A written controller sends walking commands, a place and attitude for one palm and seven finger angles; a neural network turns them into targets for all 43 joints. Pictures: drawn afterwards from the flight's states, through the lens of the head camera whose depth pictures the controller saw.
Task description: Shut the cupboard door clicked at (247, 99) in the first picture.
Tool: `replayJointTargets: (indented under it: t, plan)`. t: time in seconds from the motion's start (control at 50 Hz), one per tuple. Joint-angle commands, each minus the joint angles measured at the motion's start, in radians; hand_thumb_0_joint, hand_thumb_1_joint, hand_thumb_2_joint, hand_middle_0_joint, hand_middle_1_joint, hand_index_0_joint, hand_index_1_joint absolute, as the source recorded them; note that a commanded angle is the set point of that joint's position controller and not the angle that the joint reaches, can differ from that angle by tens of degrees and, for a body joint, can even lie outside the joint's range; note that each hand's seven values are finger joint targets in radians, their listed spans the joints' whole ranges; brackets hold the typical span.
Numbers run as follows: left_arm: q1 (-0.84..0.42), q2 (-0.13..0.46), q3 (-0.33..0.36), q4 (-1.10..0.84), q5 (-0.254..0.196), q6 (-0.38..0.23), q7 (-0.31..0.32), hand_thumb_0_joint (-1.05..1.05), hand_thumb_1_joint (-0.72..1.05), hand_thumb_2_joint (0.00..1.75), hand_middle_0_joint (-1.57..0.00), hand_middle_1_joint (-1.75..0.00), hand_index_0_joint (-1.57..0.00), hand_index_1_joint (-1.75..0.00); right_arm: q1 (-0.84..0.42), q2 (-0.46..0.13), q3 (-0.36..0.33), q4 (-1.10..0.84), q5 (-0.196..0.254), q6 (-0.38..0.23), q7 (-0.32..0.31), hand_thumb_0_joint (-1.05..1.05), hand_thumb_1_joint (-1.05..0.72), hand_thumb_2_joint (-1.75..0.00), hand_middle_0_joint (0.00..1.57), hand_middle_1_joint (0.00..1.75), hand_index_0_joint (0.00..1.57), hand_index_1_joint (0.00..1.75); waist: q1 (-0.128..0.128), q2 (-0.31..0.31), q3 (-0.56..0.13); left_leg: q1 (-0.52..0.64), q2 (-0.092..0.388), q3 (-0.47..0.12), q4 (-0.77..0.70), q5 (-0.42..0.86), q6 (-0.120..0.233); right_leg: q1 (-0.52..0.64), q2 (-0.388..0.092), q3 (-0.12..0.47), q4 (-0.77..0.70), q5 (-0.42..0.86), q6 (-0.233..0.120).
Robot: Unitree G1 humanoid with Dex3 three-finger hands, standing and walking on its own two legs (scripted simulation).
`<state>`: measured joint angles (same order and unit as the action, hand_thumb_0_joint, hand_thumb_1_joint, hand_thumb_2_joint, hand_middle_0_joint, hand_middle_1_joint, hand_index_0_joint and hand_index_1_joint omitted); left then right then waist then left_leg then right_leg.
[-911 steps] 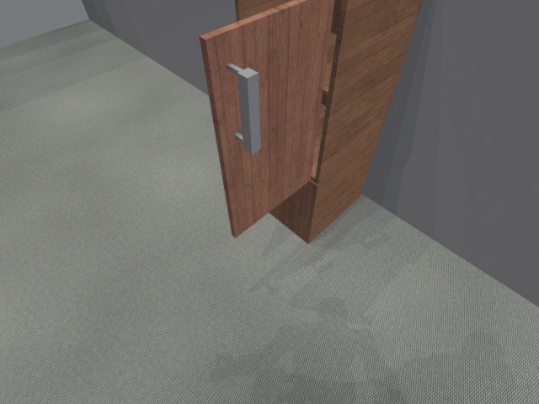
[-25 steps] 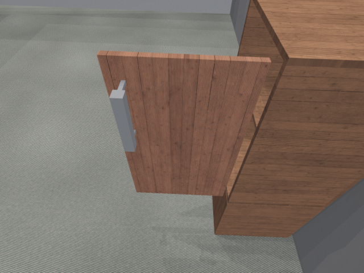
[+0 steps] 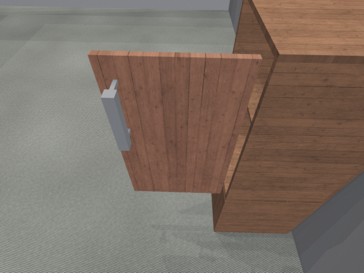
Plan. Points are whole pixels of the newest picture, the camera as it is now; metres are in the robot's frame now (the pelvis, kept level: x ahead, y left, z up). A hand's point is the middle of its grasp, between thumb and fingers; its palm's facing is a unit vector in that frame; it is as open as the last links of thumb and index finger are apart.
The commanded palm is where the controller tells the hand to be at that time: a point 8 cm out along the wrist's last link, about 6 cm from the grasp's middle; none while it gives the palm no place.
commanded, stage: look again from close up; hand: left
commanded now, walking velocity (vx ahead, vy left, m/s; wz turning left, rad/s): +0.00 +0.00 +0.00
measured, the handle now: (120, 117) +0.43 +0.18 +0.10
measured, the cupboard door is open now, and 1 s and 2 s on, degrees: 90 90 90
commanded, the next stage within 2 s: raise the hand and make a fist in 0.12 s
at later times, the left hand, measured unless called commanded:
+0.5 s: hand (116, 222) +0.21 +0.15 +0.02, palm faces +0.09 -1.00 +0.00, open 6.8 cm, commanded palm +0.11 +0.21 -0.04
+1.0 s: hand (113, 233) +0.20 +0.16 +0.00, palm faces -0.07 -1.00 -0.01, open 4.4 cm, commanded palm +0.15 +0.22 +0.02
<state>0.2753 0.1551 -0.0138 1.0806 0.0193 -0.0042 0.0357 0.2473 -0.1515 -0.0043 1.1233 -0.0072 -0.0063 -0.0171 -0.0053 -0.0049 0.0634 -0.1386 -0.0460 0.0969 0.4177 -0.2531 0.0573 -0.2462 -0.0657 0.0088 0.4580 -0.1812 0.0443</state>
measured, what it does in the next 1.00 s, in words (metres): lowers itself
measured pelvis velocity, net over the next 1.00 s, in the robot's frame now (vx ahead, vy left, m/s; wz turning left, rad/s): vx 0.00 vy -0.03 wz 0.06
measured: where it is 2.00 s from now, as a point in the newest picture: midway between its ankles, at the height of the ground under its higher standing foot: outside the picture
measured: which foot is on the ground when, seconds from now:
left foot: down 0.00-1.00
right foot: down 0.00-1.00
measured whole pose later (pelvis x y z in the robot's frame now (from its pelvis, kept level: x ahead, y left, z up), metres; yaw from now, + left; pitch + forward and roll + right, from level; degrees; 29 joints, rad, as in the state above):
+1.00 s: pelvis +0.00 -0.03 -0.06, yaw +3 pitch +10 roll -1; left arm 0.46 0.26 0.16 -0.16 -0.31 -0.16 -0.36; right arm 0.24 -0.15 0.04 0.52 0.05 -0.21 -0.06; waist 0.00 0.05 -0.09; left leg -0.66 0.02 0.00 1.00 -0.52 0.01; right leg -0.70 -0.03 -0.08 0.96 -0.42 0.00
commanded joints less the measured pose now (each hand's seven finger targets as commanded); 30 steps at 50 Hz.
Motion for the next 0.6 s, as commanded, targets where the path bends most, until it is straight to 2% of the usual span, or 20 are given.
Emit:
replayJointTargets:
  t: [0.0,0.18,0.2,0.22,0.24,0.26,0.28,0.3,0.32,0.34,0.36,0.38,0.4,0.42,0.44,0.46,0.48,0.52,0.56,0.58]
  plan:
    - [0.061,0.116,0.027,-0.034,-0.004,-0.016,0.012,0.00,0.90,0.90,-0.20,-0.30,-0.20,-0.30,0.055,-0.101,-0.016,-0.028,0.003,-0.015,-0.004,0.00,-0.90,-0.90,0.20,0.30,0.20,0.30,0.004,-0.013,0.005,-0.039,0.139,-0.128,-0.110,0.061,-0.028,-0.003,-0.059,0.053,-0.064,0.060,-0.060]
    - [0.055,0.116,0.029,-0.036,-0.005,-0.019,0.010,0.00,0.90,0.90,-0.20,-0.30,-0.20,-0.30,0.058,-0.096,-0.016,-0.022,0.003,-0.015,-0.005,0.00,-0.90,-0.90,0.20,0.30,0.20,0.30,0.004,0.013,0.007,-0.039,0.142,-0.126,-0.114,0.062,-0.031,-0.001,-0.056,0.056,-0.075,0.059,-0.062]
    - [0.122,0.126,0.021,0.011,0.005,-0.019,0.043,0.00,0.90,0.90,-0.20,-0.30,-0.20,-0.30,-0.008,-0.137,-0.017,-0.096,0.008,-0.028,0.001,0.00,-0.90,-0.90,0.20,0.30,0.20,0.30,0.031,-0.066,-0.044,-0.088,0.189,-0.097,0.053,0.167,-0.042,0.056,-0.070,0.034,-0.018,0.202,-0.052]
    - [-0.856,0.741,0.459,-1.649,-0.103,-0.285,0.041,0.00,0.90,0.90,-0.20,-0.30,-0.20,-0.30,0.057,-0.382,-0.065,-0.425,-0.006,-0.210,-0.107,0.00,-0.90,-0.90,0.20,0.30,0.20,0.30,-0.157,0.013,-0.458,0.131,0.118,-0.158,0.029,0.354,-0.044,0.133,0.046,-0.026,0.133,0.214,-0.056]
    - [-0.115,0.196,0.056,-1.312,-0.132,-0.192,0.028,0.00,0.90,0.90,-0.22,-0.32,-0.22,-0.32,-0.046,-0.187,-0.003,-0.425,0.058,-0.280,-0.100,0.00,-0.90,-0.90,0.20,0.30,0.20,0.30,0.003,0.294,-0.557,0.203,0.089,-0.101,0.023,0.432,-0.077,0.017,0.085,-0.088,0.119,0.012,-0.071]
    - [-0.087,0.208,0.082,-1.299,-0.181,-0.145,0.073,0.00,0.90,0.90,-0.24,-0.34,-0.24,-0.34,-0.043,-0.246,0.013,-0.374,0.051,-0.330,-0.092,0.00,-0.90,-0.90,0.20,0.30,0.20,0.30,0.007,0.298,-0.488,0.161,0.096,-0.115,-0.005,0.395,-0.117,0.028,0.095,-0.096,0.116,-0.046,-0.077]
    - [0.176,-0.063,-0.060,-1.012,-0.172,-0.036,0.063,0.00,0.90,0.90,-0.25,-0.36,-0.25,-0.36,-0.054,-0.159,0.012,-0.341,0.051,-0.348,-0.065,0.00,-0.90,-0.90,0.20,0.30,0.20,0.30,-0.004,0.202,-0.204,-0.026,0.102,-0.144,-0.049,0.204,-0.110,-0.062,0.061,-0.104,0.123,-0.099,-0.061]
    - [-0.071,0.039,-0.007,-1.173,-0.190,-0.078,0.071,0.00,0.90,0.90,-0.27,-0.38,-0.27,-0.38,-0.041,-0.220,-0.008,-0.399,0.057,-0.359,-0.050,0.00,-0.90,-0.90,0.20,0.30,0.20,0.30,-0.051,0.151,-0.042,-0.155,0.079,-0.171,-0.025,-0.045,-0.095,-0.094,0.048,-0.099,0.081,-0.086,-0.059]
    - [-0.044,0.062,0.038,-1.138,-0.182,-0.127,0.056,0.00,0.90,0.90,-0.29,-0.40,-0.29,-0.40,-0.057,-0.219,-0.019,-0.445,0.049,-0.375,-0.044,0.00,-0.90,-0.90,0.20,0.30,0.20,0.30,-0.057,0.082,0.026,-0.231,0.063,-0.185,-0.005,-0.160,-0.079,-0.135,0.045,-0.103,0.055,-0.134,-0.060]
    - [0.012,0.055,0.060,-1.044,-0.181,-0.182,0.033,0.00,0.90,0.90,-0.31,-0.42,-0.31,-0.42,-0.061,-0.218,-0.028,-0.471,0.037,-0.385,-0.038,0.00,-0.90,-0.90,0.20,0.30,0.20,0.30,-0.055,-0.057,0.114,-0.324,0.044,-0.181,0.036,-0.211,-0.071,-0.206,0.047,-0.109,0.054,-0.212,-0.060]
    - [0.170,0.069,0.122,-0.936,-0.197,-0.234,-0.007,0.00,0.90,0.90,-0.33,-0.44,-0.33,-0.44,-0.064,-0.217,-0.044,-0.507,0.035,-0.386,-0.027,0.00,-0.90,-0.90,0.20,0.30,0.20,0.30,-0.011,-0.137,0.119,-0.375,0.024,-0.159,0.087,-0.201,-0.073,-0.229,0.049,-0.111,0.060,-0.282,-0.066]
    - [0.261,0.033,0.121,-0.862,-0.219,-0.305,-0.060,0.00,0.90,0.90,-0.35,-0.46,-0.35,-0.46,-0.060,-0.205,-0.048,-0.534,0.029,-0.383,-0.014,0.00,-0.90,-0.90,0.20,0.30,0.20,0.30,0.011,-0.265,0.095,-0.430,0.015,-0.135,0.148,-0.185,-0.076,-0.268,0.052,-0.116,0.097,-0.350,-0.063]
    - [0.375,0.029,0.154,-0.824,-0.251,-0.382,-0.126,0.00,0.90,0.90,-0.36,-0.48,-0.36,-0.48,-0.072,-0.201,-0.063,-0.564,0.021,-0.378,-0.003,0.00,-0.90,-0.90,0.20,0.30,0.20,0.30,0.047,-0.332,0.052,-0.479,0.007,-0.107,0.214,-0.171,-0.080,-0.283,0.050,-0.098,0.129,-0.397,-0.065]
    - [0.420,0.050,0.192,-0.832,-0.280,-0.457,-0.200,0.00,0.90,0.90,-0.38,-0.50,-0.38,-0.50,-0.079,-0.208,-0.076,-0.593,0.017,-0.366,0.009,0.00,-0.90,-0.90,0.20,0.30,0.20,0.30,0.065,-0.372,-0.007,-0.517,0.004,-0.089,0.267,-0.149,-0.086,-0.271,0.046,-0.079,0.165,-0.400,-0.071]
    - [0.423,0.083,0.222,-0.842,-0.301,-0.525,-0.274,0.00,0.90,0.90,-0.40,-0.52,-0.40,-0.52,-0.103,-0.222,-0.085,-0.633,0.015,-0.357,0.019,0.00,-0.90,-0.90,0.20,0.30,0.20,0.30,0.070,-0.350,-0.054,-0.548,-0.003,-0.075,0.319,-0.138,-0.088,-0.256,0.037,-0.043,0.194,-0.372,-0.076]
    - [0.436,0.157,0.294,-0.799,-0.309,-0.566,-0.345,0.00,0.90,0.90,-0.42,-0.54,-0.42,-0.54,-0.109,-0.231,-0.097,-0.665,0.023,-0.345,0.031,0.00,-0.90,-0.90,0.20,0.30,0.20,0.30,0.078,-0.269,-0.081,-0.569,-0.008,-0.069,0.358,-0.143,-0.094,-0.235,0.017,0.004,0.218,-0.341,-0.085]
    - [0.428,0.178,0.307,-0.824,-0.308,-0.581,-0.392,0.00,0.90,0.90,-0.44,-0.56,-0.44,-0.56,-0.127,-0.233,-0.097,-0.701,0.032,-0.335,0.036,0.00,-0.90,-0.90,0.20,0.30,0.20,0.30,0.086,-0.191,-0.114,-0.600,-0.017,-0.063,0.376,-0.147,-0.086,-0.227,0.011,0.021,0.244,-0.314,-0.087]
    - [0.399,0.204,0.312,-0.981,-0.311,-0.554,-0.422,0.00,0.90,0.90,-0.47,-0.60,-0.47,-0.60,-0.163,-0.225,-0.094,-0.763,0.045,-0.320,0.034,0.00,-0.90,-0.90,0.20,0.30,0.20,0.30,0.102,-0.012,-0.195,-0.601,-0.025,-0.042,0.405,-0.134,-0.064,-0.243,0.015,0.027,0.293,-0.292,-0.086]
    - [0.280,0.243,0.342,-1.175,-0.354,-0.538,-0.408,0.00,0.90,0.90,-0.51,-0.64,-0.51,-0.64,-0.159,-0.217,-0.087,-0.804,0.044,-0.319,0.018,0.00,-0.90,-0.90,0.20,0.30,0.20,0.30,0.089,0.100,-0.282,-0.584,-0.018,-0.051,0.437,-0.139,-0.055,-0.266,0.020,0.039,0.321,-0.326,-0.079]
    - [0.238,0.228,0.324,-1.276,-0.362,-0.549,-0.391,0.00,0.90,0.90,-0.53,-0.66,-0.53,-0.66,-0.154,-0.205,-0.080,-0.819,0.042,-0.326,0.011,0.00,-0.90,-0.90,0.20,0.30,0.20,0.30,0.075,0.150,-0.313,-0.573,-0.009,-0.057,0.454,-0.141,-0.049,-0.289,0.024,0.050,0.326,-0.340,-0.076]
